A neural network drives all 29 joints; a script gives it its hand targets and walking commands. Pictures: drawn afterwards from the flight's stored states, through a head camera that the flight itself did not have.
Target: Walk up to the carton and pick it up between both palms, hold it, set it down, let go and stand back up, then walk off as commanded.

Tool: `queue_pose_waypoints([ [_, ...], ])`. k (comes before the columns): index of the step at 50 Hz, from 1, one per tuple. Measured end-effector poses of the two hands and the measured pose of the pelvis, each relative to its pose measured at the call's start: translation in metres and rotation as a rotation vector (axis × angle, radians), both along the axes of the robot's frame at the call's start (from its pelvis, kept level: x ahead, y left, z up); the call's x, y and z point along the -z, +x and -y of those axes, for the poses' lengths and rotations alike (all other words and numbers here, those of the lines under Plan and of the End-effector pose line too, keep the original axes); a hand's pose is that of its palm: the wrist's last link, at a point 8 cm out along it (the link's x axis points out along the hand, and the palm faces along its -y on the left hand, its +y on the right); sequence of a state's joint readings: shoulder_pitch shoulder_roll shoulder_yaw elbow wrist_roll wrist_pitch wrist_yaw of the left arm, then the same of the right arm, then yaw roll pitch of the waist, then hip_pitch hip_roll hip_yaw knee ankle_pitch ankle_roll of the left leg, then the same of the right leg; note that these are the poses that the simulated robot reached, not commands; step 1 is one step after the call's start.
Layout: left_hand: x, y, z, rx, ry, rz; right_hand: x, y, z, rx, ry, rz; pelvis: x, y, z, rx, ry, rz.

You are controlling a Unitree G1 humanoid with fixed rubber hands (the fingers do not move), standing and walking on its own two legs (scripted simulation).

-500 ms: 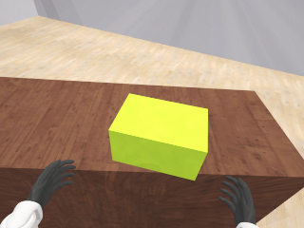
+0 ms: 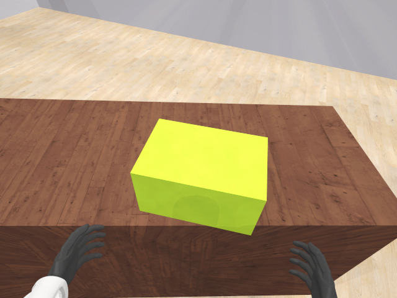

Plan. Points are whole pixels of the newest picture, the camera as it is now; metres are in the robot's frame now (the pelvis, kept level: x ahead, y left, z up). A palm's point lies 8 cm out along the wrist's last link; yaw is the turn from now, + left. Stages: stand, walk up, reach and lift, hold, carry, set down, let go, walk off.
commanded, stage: set down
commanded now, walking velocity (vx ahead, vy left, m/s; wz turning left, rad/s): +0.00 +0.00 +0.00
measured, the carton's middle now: (203, 174) +0.42 +0.04 -0.01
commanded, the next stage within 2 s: let go in 1.54 s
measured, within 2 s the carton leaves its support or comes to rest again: neither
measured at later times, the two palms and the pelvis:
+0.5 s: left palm (85, 279) +0.16 +0.24 -0.05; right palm out of the picture +0.17 -0.22 -0.05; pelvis +0.01 -0.01 +0.00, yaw +0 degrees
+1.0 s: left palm (97, 288) +0.15 +0.22 -0.07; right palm out of the picture +0.16 -0.23 -0.07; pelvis +0.00 -0.02 +0.00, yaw -1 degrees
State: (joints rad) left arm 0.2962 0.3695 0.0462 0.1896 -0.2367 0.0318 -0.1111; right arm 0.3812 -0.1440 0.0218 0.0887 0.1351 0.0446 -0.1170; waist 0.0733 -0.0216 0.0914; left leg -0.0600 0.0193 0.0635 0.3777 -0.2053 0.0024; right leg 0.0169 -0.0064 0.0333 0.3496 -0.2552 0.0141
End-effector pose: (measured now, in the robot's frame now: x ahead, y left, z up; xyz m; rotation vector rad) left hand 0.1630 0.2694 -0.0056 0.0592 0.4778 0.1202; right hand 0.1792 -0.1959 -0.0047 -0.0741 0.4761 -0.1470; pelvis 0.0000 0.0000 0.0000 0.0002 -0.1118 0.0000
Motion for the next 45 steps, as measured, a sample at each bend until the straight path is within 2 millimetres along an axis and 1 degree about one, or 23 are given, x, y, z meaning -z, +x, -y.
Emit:
queue_pose_waypoints([
  [11, 0.02, -0.006, 0.007, -0.004, 0.032, -0.102, 0.026, -0.008, 0.005, -0.012, 0.004, -0.055, -0.001, 0.012, 0.007, -0.005, 0.0, -0.015],
  [20, 0.034, -0.005, 0.015, -0.006, 0.046, -0.154, 0.041, -0.009, 0.013, -0.038, -0.014, -0.074, -0.001, 0.014, 0.01, 0.0, 0.002, -0.016],
  [22, 0.038, -0.004, 0.019, -0.008, 0.042, -0.169, 0.044, -0.009, 0.015, -0.044, -0.024, -0.084, -0.001, 0.013, 0.011, -0.001, 0.003, -0.011],
  [29, 0.049, -0.002, 0.032, -0.003, 0.026, -0.202, 0.047, -0.011, 0.022, -0.058, -0.054, -0.101, 0.0, 0.01, 0.014, -0.001, 0.006, 0.004],
  [37, 0.061, -0.009, 0.038, -0.021, 0.036, -0.265, 0.057, -0.018, 0.023, -0.085, -0.07, -0.157, 0.0, 0.004, 0.016, 0.005, 0.009, 0.011],
  [42, 0.065, -0.012, 0.04, -0.022, 0.042, -0.291, 0.061, -0.02, 0.026, -0.084, -0.079, -0.175, 0.001, 0.001, 0.016, 0.007, 0.01, 0.01],
  [45, 0.068, -0.012, 0.041, -0.023, 0.055, -0.318, 0.066, -0.022, 0.03, -0.092, -0.079, -0.207, 0.002, -0.001, 0.016, 0.01, 0.011, 0.01],
])
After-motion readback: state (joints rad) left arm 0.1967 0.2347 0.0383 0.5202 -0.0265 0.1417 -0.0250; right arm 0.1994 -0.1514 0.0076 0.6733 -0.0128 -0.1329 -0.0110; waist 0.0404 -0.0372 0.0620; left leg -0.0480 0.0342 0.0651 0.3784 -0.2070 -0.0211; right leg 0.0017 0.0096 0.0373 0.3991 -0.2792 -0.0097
